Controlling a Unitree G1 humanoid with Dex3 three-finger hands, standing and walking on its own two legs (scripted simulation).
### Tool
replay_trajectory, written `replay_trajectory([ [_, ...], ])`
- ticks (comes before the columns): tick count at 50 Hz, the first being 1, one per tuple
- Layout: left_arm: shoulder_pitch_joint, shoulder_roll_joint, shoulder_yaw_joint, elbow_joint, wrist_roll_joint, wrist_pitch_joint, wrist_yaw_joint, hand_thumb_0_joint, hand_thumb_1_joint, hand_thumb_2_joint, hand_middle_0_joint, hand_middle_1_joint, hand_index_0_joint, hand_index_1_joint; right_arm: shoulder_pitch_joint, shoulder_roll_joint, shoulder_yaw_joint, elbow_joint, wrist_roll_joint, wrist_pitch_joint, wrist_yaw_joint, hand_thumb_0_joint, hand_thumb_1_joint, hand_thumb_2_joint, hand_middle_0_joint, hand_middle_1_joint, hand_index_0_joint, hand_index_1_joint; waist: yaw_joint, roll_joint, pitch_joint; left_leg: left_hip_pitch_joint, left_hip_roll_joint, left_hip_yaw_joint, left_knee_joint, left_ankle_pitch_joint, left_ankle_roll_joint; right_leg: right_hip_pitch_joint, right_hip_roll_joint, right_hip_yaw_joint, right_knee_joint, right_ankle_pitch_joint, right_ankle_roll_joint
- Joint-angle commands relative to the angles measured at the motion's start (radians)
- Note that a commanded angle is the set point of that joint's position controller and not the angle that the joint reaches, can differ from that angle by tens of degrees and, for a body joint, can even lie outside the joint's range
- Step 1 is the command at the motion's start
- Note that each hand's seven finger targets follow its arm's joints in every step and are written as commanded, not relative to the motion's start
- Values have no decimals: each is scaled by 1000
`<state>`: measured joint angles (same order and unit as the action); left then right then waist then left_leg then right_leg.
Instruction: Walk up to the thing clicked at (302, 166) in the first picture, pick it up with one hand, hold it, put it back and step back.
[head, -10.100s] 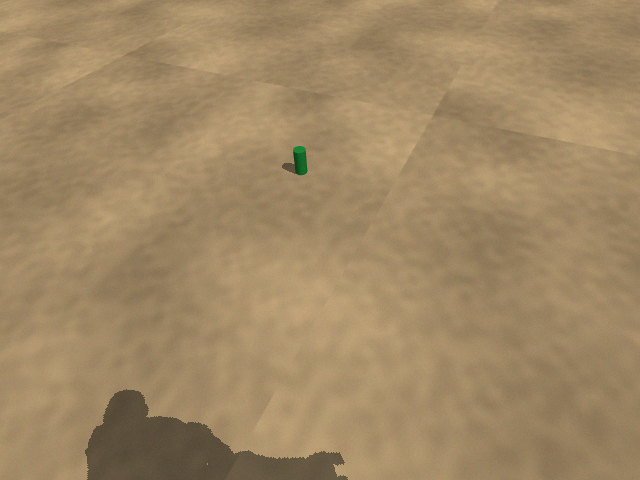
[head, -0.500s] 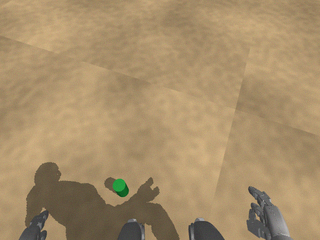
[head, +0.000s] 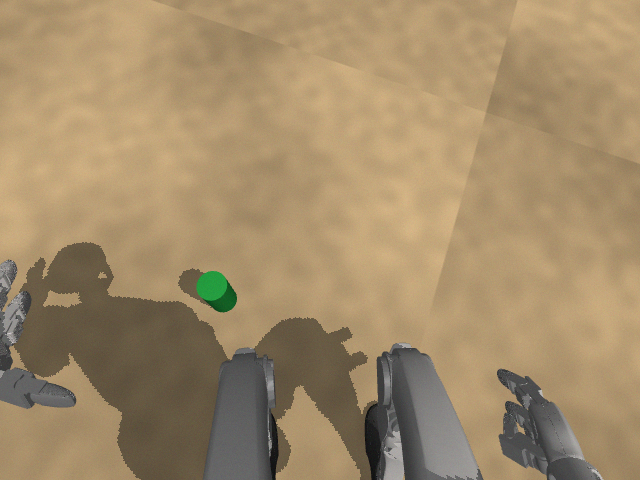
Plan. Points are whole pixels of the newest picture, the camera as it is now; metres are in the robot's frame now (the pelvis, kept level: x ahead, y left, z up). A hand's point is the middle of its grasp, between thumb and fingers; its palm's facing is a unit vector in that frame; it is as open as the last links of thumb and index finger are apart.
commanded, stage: go down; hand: left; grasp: from the side
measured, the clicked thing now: (218, 293) +0.44 +0.23 -0.46
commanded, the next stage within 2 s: approach in 1.36 s
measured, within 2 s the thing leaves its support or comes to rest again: neither
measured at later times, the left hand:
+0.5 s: hand (41, 314) +0.34 +0.39 -0.11, palm faces +0.13 -0.98 -0.14, open 17.3 cm
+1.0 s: hand (47, 302) +0.36 +0.40 -0.14, palm faces +0.12 -0.99 -0.10, open 17.5 cm
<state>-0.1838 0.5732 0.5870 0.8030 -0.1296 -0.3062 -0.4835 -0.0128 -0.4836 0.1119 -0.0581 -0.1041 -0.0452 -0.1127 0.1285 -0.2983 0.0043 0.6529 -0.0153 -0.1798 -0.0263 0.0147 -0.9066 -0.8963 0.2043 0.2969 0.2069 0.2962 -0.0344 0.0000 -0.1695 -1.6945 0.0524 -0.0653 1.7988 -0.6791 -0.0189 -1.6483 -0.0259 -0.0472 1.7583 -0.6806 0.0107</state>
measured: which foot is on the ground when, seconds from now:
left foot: down 0.00-1.00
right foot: down 0.00-1.00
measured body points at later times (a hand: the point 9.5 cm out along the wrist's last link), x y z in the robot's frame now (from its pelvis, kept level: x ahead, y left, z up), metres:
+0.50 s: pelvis -0.03 +0.00 -0.09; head +0.18 +0.05 +0.31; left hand +0.32 +0.44 -0.10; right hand +0.13 -0.28 -0.19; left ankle +0.05 +0.13 -0.49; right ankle +0.06 -0.13 -0.49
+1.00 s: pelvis -0.03 +0.00 -0.14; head +0.18 +0.06 +0.25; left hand +0.34 +0.45 -0.13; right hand +0.11 -0.28 -0.25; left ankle +0.05 +0.13 -0.49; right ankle +0.06 -0.13 -0.49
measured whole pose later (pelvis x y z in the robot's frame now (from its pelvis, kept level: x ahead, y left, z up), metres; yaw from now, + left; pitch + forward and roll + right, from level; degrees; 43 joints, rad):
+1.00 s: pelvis -0.03 +0.00 -0.14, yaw -3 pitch +32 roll -7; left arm -0.54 0.88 0.82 1.07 -0.22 -0.41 -0.76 -0.02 -0.54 0.08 -0.05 -0.07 -0.04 -0.08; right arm 0.09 -0.36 0.11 0.70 -0.05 -0.18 -0.02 0.01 -0.93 -0.90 0.21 0.30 0.21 0.30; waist -0.08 -0.03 -0.08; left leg -2.13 0.04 -0.13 2.25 -0.70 -0.02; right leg -2.06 -0.02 -0.07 2.18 -0.69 0.02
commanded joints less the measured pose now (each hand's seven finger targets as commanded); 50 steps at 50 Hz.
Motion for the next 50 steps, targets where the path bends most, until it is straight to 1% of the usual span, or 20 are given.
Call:
replay_trajectory([
  [1,-204,405,154,-185,-57,-129,-30,0,-460,122,-41,-113,-36,-112,70,-207,-76,-80,6,-47,-21,0,-902,-902,200,300,199,300,23,132,-587,401,-22,-8,-165,296,43,197,32,5,-138,240,-43],
  [3,-228,403,149,-74,-59,-139,-54,0,-468,116,-41,-112,-39,-110,68,-206,-61,-64,2,-48,-24,0,-897,-901,200,300,200,300,5,125,-509,338,-19,-15,-150,226,42,125,32,2,-116,186,-44],
  [6,-300,426,145,-26,-62,-149,-87,0,-470,107,-43,-106,-41,-104,70,-210,-53,-58,0,-45,-28,0,-890,-899,200,300,200,300,1,122,-510,264,-21,-7,-124,121,43,108,32,13,-112,111,-44],
  [7,-305,461,171,-37,-62,-148,-98,0,-468,97,-44,-93,-40,-92,82,-215,-49,-54,-3,-45,-28,0,-894,-900,200,300,200,300,19,149,-546,277,-21,-1,-110,159,40,120,31,12,-98,137,-44],
  [11,-292,514,188,35,-54,-135,-130,0,-514,79,-52,-91,-48,-91,85,-230,-37,-52,-5,-39,-25,0,-903,-902,200,300,200,300,35,156,-552,238,-22,3,-83,151,37,95,35,-5,-57,126,-49],
  [12,-346,554,205,-24,-57,-142,-134,0,-525,84,-49,-90,-44,-91,83,-231,-33,-49,-4,-37,-24,0,-902,-902,200,300,200,300,44,188,-574,242,-20,0,-83,141,34,87,36,-9,-40,120,-51],
  [14,-319,559,223,25,-66,-140,-138,0,-528,80,-50,-95,-47,-93,73,-240,-29,-49,-2,-35,-25,0,-904,-902,200,300,200,300,43,182,-529,203,-18,-13,-79,108,34,43,38,-26,-2,105,-51],
  [16,-327,570,238,13,-77,-147,-146,0,-517,80,-47,-88,-43,-87,70,-241,-21,-47,-1,-36,-23,0,-911,-904,200,299,200,299,47,187,-557,212,-19,-11,-51,156,35,38,37,-26,22,138,-53],
  [20,-368,585,246,12,-87,-161,-167,0,-500,79,-47,-79,-41,-81,75,-244,-16,-36,-6,-36,-22,0,-918,-907,199,299,200,299,27,191,-552,172,-20,3,4,211,39,27,38,-22,50,175,-54],
  [25,-431,590,231,38,-94,-168,-200,0,-529,76,-45,-76,-39,-78,76,-258,-17,-21,-12,-37,-21,0,-917,-907,199,300,200,300,3,213,-506,140,-13,-10,24,132,36,-49,39,-33,87,126,-54],
  [28,-512,622,241,-5,-99,-177,-220,0,-530,71,-43,-68,-35,-72,84,-271,-15,-17,-15,-38,-20,0,-922,-908,199,300,200,300,-4,265,-570,201,-7,-32,43,162,28,-91,36,-43,133,153,-55],
  [29,-472,618,246,55,-102,-172,-223,0,-540,68,-44,-67,-38,-70,85,-275,-14,-13,-15,-37,-21,0,-920,-908,199,300,200,300,-4,237,-552,180,-9,-31,54,167,31,-94,35,-44,135,152,-53],
  [32,-479,674,276,49,-101,-174,-229,0,-574,67,-50,-77,-43,-81,90,-277,-8,-10,-18,-35,-19,0,-924,-909,199,300,200,300,10,224,-576,135,-16,-12,82,161,35,-67,36,-40,142,141,-51],
  [33,-473,656,266,71,-106,-169,-232,0,-573,64,-51,-71,-42,-77,82,-277,-5,-12,-18,-35,-19,0,-921,-908,199,300,199,300,12,208,-554,117,-17,-9,88,142,37,-79,38,-40,141,128,-51],
  [40,-485,717,307,71,-119,-161,-244,0,-563,75,-49,-76,-38,-83,80,-279,8,-18,-18,-31,-16,0,-924,-909,199,300,199,300,13,188,-548,41,-21,6,130,114,44,-71,42,-44,166,106,-47],
  [43,-497,715,301,79,-118,-163,-256,0,-554,78,-45,-78,-37,-83,82,-289,13,-15,-20,-31,-16,0,-922,-909,199,300,200,300,-3,206,-537,44,-20,-4,144,137,41,-102,41,-54,194,126,-49],
  [44,-491,711,302,81,-121,-162,-261,0,-552,79,-47,-79,-36,-87,81,-292,14,-14,-20,-30,-16,0,-925,-910,199,300,199,300,4,211,-544,66,-19,-7,149,158,39,-111,40,-55,200,142,-50],
  [45,-495,700,289,99,-118,-160,-265,0,-532,83,-43,-78,-34,-84,84,-293,16,-11,-22,-29,-16,0,-921,-909,199,300,200,300,-11,219,-530,55,-19,-10,154,168,37,-116,40,-59,211,149,-51],
  [48,-523,726,303,77,-126,-161,-273,0,-579,75,-51,-78,-38,-87,93,-291,21,-11,-24,-31,-16,0,-928,-911,199,300,199,300,-9,188,-560,32,-22,0,186,183,44,-82,41,-51,202,162,-45],
  [50,-535,716,290,85,-124,-159,-281,0,-558,75,-47,-79,-38,-85,85,-297,19,-10,-24,-30,-15,0,-923,-909,199,300,200,300,-13,212,-521,34,-19,-6,177,146,41,-132,43,-58,211,132,-48],
])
